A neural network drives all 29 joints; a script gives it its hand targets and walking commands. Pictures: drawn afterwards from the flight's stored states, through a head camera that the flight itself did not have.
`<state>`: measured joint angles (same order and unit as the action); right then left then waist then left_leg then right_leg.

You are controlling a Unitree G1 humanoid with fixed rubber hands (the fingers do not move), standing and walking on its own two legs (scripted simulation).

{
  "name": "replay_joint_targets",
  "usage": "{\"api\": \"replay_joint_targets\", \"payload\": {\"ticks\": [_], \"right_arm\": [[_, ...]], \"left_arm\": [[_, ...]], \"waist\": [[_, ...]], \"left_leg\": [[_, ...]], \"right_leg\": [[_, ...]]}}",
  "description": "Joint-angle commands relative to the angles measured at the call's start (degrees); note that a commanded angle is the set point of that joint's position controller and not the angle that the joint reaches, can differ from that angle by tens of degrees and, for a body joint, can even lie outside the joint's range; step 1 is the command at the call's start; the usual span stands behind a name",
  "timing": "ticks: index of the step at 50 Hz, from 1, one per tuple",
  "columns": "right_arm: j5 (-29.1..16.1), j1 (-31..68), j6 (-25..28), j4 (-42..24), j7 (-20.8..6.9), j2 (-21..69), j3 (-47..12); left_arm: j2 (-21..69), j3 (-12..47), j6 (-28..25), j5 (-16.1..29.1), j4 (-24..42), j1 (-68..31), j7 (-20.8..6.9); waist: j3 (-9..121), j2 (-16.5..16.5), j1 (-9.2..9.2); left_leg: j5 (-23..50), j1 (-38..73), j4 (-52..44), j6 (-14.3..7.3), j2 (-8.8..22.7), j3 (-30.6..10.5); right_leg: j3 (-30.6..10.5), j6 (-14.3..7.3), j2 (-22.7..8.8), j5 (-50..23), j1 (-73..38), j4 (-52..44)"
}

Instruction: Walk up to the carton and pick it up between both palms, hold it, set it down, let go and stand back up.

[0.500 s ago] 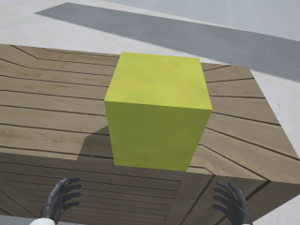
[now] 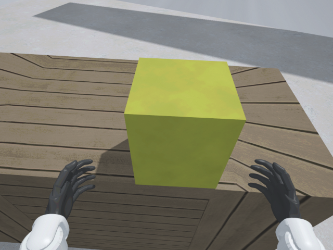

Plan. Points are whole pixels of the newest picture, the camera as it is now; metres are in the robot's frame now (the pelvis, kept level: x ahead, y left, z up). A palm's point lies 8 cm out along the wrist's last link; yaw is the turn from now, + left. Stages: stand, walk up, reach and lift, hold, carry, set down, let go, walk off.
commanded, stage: reach and lift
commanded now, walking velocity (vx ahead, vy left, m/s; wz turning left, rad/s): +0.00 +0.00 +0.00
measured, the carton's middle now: (179, 125) +0.40 -0.03 +0.11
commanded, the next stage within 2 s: none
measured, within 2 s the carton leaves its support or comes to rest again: neither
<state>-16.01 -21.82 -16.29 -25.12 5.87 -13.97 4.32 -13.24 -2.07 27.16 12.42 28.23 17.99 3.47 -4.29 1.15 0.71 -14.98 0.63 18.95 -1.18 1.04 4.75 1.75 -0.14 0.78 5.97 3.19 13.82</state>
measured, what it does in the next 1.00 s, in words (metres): stands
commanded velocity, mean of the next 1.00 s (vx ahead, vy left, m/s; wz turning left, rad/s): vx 0.00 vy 0.00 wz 0.00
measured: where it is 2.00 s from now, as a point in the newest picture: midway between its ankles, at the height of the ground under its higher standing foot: outside the picture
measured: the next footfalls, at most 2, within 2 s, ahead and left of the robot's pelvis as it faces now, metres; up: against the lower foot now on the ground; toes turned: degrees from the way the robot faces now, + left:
none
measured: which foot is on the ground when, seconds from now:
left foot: down 0.00-1.00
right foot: down 0.00-1.00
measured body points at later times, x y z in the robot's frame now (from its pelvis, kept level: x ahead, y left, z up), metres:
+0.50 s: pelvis -0.01 -0.03 +0.00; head +0.00 -0.04 +0.45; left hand +0.31 +0.18 +0.13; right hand +0.30 -0.23 +0.13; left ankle -0.04 +0.09 -0.75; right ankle +0.02 -0.13 -0.75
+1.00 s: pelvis -0.01 -0.03 +0.00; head -0.01 -0.01 +0.45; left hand +0.37 +0.18 +0.19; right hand +0.35 -0.23 +0.18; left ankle -0.04 +0.09 -0.75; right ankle +0.02 -0.13 -0.75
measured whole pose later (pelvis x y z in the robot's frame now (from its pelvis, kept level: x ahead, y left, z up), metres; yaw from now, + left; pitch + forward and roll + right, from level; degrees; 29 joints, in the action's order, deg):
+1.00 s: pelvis -0.01 -0.03 +0.00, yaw +1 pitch +2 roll +0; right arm -24.8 28.4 -31.1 4.0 11.9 -17.9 0.2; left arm -19.9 -11.8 47.0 12.4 2.2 -31.1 -0.2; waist 1.6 -1.7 -4.4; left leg -13.0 -8.7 20.2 0.4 1.6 3.4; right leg 3.0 -1.8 1.1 6.2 13.6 18.2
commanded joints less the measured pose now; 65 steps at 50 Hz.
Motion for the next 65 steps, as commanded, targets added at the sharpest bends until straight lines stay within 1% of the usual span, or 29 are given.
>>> {"api": "replay_joint_targets", "payload": {"ticks": [1, 5, 7, 12, 17, 21, 26, 33, 42, 43, 44, 45, 46, 48, 49, 50, 51, 52, 54, 55, 56, 57, 58, 60, 61, 62, 63, 64, 65], "right_arm": [[-2.14, 12.2, -1.05, -5.23, -1.49, -7.6, 3.79], [-2.97, 22.56, -4.56, -0.23, -0.84, -8.12, 3.65], [-3.05, 27.09, -4.71, 0.12, -0.2, -7.89, 3.92], [-2.49, 35.87, -4.92, 0.01, 1.35, -6.95, 3.61], [-2.72, 40.3, -8.14, 3.72, 4.1, -6.47, 0.44], [-4.35, 45.39, -9.63, 2.23, 6.52, -6.82, -1.01], [-5.85, 50.56, -10.43, 1.49, 7.74, -7.66, -1.03], [-7.64, 57.68, -12.79, 8.29, 8.3, -8.7, -0.27], [-9.77, 70.56, -13.02, 17.85, 6.73, -11.94, 0.76], [-8.57, 66.58, -12.72, 18.91, 6.35, -10.37, -0.33], [-8.17, 65.65, -12.2, 17.64, 6.12, -10.32, -0.73], [-8.29, 72.81, -12.16, 14.72, 6.07, -12.05, 0.3], [-8.42, 71.56, -12.2, 19.35, 5.83, -13.36, 0.17], [-8.39, 75.53, -11.67, 22.98, 5.17, -14.31, 1.14], [-8.31, 80.69, -11.73, 24.5, 4.94, -15.71, 2.29], [-8.01, 80.92, -11.77, 27.28, 4.82, -15.12, 2.01], [-7.94, 84.49, -11.61, 28.38, 4.6, -15.79, 2.48], [-8.01, 80.47, -11.58, 31.42, 4.27, -14.98, 1.79], [-7.37, 85.13, -11.19, 31.82, 3.63, -17.81, 3.68], [-8.44, 88.88, -10.98, 32.19, 3.0, -18.52, 3.45], [-8.51, 91.11, -10.9, 35.97, 2.78, -18.42, 3.32], [-9.25, 89.81, -10.45, 38.77, 2.16, -17.56, 2.01], [-8.87, 91.84, -9.97, 38.35, 1.88, -19.18, 3.27], [-9.23, 92.71, -10.23, 45.62, 1.26, -18.31, 1.78], [-9.27, 96.27, -10.16, 45.26, 0.83, -18.87, 1.58], [-8.79, 95.8, -10.39, 50.2, 0.44, -17.74, -0.11], [-9.1, 101.21, -10.5, 52.27, 0.03, -18.58, 1.12], [-9.1, 100.85, -10.03, 52.17, -0.42, -18.69, 0.33], [-8.52, 103.45, -9.4, 51.63, -0.56, -19.63, 0.61]], "left_arm": [[-5.93, -4.58, -0.42, -1.7, 8.31, -15.7, -0.08], [-6.77, -5.13, 4.64, -1.57, 3.72, -24.91, -1.28], [-7.23, -5.13, 5.91, -0.39, 3.8, -28.76, -0.87], [-9.13, -7.49, 8.19, 1.78, 2.0, -35.42, -0.28], [-10.27, -12.6, 12.76, -0.81, -4.36, -37.86, -2.12], [-11.22, -14.02, 14.82, -0.45, -3.64, -41.22, -3.41], [-13.41, -14.97, 14.95, -0.06, -4.35, -47.58, -4.31], [-16.09, -15.1, 16.09, -0.46, -8.53, -56.32, -4.82], [-18.26, -13.61, 17.7, -0.75, -16.48, -68.59, -3.46], [-15.03, -11.49, 17.22, 0.58, -14.94, -66.45, -3.71], [-14.88, -12.13, 17.27, -0.67, -14.54, -65.4, -3.9], [-17.3, -12.4, 17.19, 0.11, -13.44, -71.26, -3.92], [-17.34, -11.95, 17.52, -0.12, -15.89, -69.82, -3.68], [-17.33, -12.14, 17.64, 0.05, -20.76, -73.02, -3.19], [-18.25, -10.66, 18.0, 0.68, -21.05, -79.14, -2.8], [-18.1, -10.73, 18.22, 0.66, -25.87, -78.34, -2.6], [-18.09, -10.27, 17.98, 0.21, -26.44, -82.27, -2.07], [-17.42, -10.92, 18.12, -0.92, -26.65, -78.39, -1.81], [-17.01, -9.12, 18.59, 0.35, -27.24, -82.21, -1.18], [-17.74, -8.37, 18.71, 0.98, -26.01, -87.01, -0.62], [-18.19, -9.07, 18.81, 0.24, -31.42, -88.39, -0.37], [-16.8, -7.79, 18.23, 0.54, -31.38, -86.69, -0.12], [-18.7, -8.85, 17.87, 0.65, -30.26, -90.61, 0.21], [-18.0, -7.42, 16.93, 0.9, -36.31, -91.57, 0.39], [-18.62, -7.2, 16.14, 1.14, -36.45, -95.76, 0.63], [-18.18, -5.58, 15.89, 1.77, -42.96, -94.11, 0.21], [-18.91, -5.08, 14.7, 1.69, -44.11, -100.82, 0.23], [-19.12, -5.92, 13.67, 1.95, -45.22, -98.43, 0.67], [-20.18, -4.86, 12.47, 2.71, -45.72, -101.47, 0.7]], "waist": [[4.24, 3.2, -0.34], [4.96, 3.4, -1.56], [8.23, 2.92, -1.88], [17.36, -0.62, -1.52], [18.13, -3.15, -0.09], [19.69, -4.68, -0.58], [23.67, -3.97, -2.52], [24.51, -1.01, -4.13], [28.32, 1.68, -4.61], [31.34, -0.96, -5.08], [32.83, 0.05, -5.11], [37.17, -0.52, -4.55], [34.58, -0.56, -5.47], [32.59, 0.46, -4.86], [33.15, 2.16, -5.23], [31.0, -1.06, -5.51], [30.43, 0.61, -4.62], [30.66, 1.57, -4.32], [33.91, 1.36, -5.44], [35.94, 3.68, -4.41], [33.1, 3.12, -4.71], [33.32, 2.48, -4.26], [35.82, 2.75, -4.26], [34.6, 1.37, -5.36], [35.91, 1.78, -4.23], [31.18, 0.57, -5.08], [32.03, 2.19, -4.43], [35.05, 0.73, -3.75], [37.42, -0.76, -4.11]], "left_leg": [[16.04, -7.27, -4.63, 5.71, 1.82, -5.66], [2.17, -14.16, -7.79, 2.61, 2.59, -5.67], [-0.38, -16.57, -8.15, 1.47, 2.71, -5.37], [6.96, -14.85, -5.58, 2.0, 0.17, -2.27], [10.34, -13.54, -5.17, 2.06, -1.12, -0.22], [11.53, -13.02, -4.77, 2.29, -1.78, 0.23], [13.09, -13.33, -3.3, 2.55, -2.25, 0.08], [11.52, -15.36, -3.55, 2.22, -1.66, -1.08], [14.04, -15.05, -2.14, 2.37, -1.13, -1.98], [17.36, -14.06, -1.46, 1.59, -1.12, -3.09], [19.39, -12.58, -1.29, 1.49, -1.53, -2.99], [21.15, -12.12, -0.92, 1.62, -1.63, -2.98], [22.14, -11.1, -0.57, 2.06, -1.31, -3.79], [20.02, -12.65, -0.21, 2.61, -1.46, -3.62], [18.61, -12.64, -0.4, 2.62, -1.06, -3.84], [15.74, -14.68, -0.48, 2.15, -0.98, -3.93], [14.54, -14.42, -1.15, 2.56, -0.48, -3.71], [15.62, -13.65, -1.15, 2.17, -0.63, -3.25], [20.9, -11.26, 0.05, 3.26, -0.82, -3.75], [21.61, -10.31, 0.64, 3.9, -0.08, -4.06], [18.71, -11.64, 0.81, 3.71, -0.35, -3.92], [20.74, -10.35, 0.99, 3.9, -0.11, -4.38], [21.9, -10.32, 1.28, 3.99, -0.64, -3.68], [20.04, -11.87, 0.8, 3.64, -0.21, -4.6], [19.28, -12.42, 0.46, 3.32, 0.0, -4.58], [16.61, -13.65, 0.18, 2.51, -0.42, -4.72], [12.78, -16.08, -1.08, 2.37, -0.59, -4.52], [14.74, -15.12, -1.03, 1.83, -0.3, -4.14], [14.19, -15.92, -0.78, 1.6, -0.32, -4.47]], "right_leg": [[-4.6, -4.21, 0.95, -2.78, -3.86, -0.67], [-5.88, -3.66, 0.01, -0.19, -6.67, 0.01], [-5.46, -2.9, 0.34, -0.56, -8.59, 1.5], [-5.13, -1.67, -0.19, -4.2, -9.2, 3.92], [-5.24, -0.17, -0.78, -10.18, -13.19, 4.99], [-5.26, 1.13, -1.04, -16.17, -15.19, 5.96], [-5.7, 1.81, -1.53, -22.85, -16.38, 7.28], [-5.91, 0.72, -1.69, -21.61, -16.46, 7.31], [-4.19, -0.77, -0.29, -17.03, -13.44, 7.17], [-3.72, -0.44, 0.4, -22.2, -14.68, 7.43], [-3.93, -0.15, 0.34, -25.69, -16.11, 7.48], [-3.26, 0.33, 0.66, -28.57, -18.14, 8.66], [-3.27, 0.0, 1.11, -28.71, -16.57, 8.63], [-2.71, -0.63, 1.06, -24.74, -13.4, 7.98], [-2.41, -0.59, 0.99, -21.21, -11.91, 7.54], [-2.28, -0.68, 1.23, -17.85, -11.93, 7.04], [-2.03, -0.95, 1.69, -15.0, -9.47, 6.87], [-2.17, -1.09, 1.44, -15.21, -11.3, 6.17], [-1.01, -1.31, 2.26, -20.04, -10.84, 7.29], [-0.87, -2.04, 2.41, -17.81, -8.88, 7.19], [-1.35, -1.9, 1.72, -15.03, -8.03, 6.51], [-1.26, -1.95, 2.14, -16.64, -7.6, 6.9], [-1.13, -1.54, 2.05, -18.64, -9.21, 6.92], [-0.96, -1.79, 1.86, -17.03, -8.07, 6.82], [-0.9, -1.66, 1.53, -16.21, -8.07, 6.53], [-1.4, -1.54, 1.15, -14.78, -6.99, 6.1], [-1.53, -1.33, 0.69, -12.02, -6.43, 5.9], [-1.31, -1.19, 1.18, -13.66, -8.29, 6.38], [-1.36, -0.93, 1.25, -14.15, -9.46, 6.81]]}}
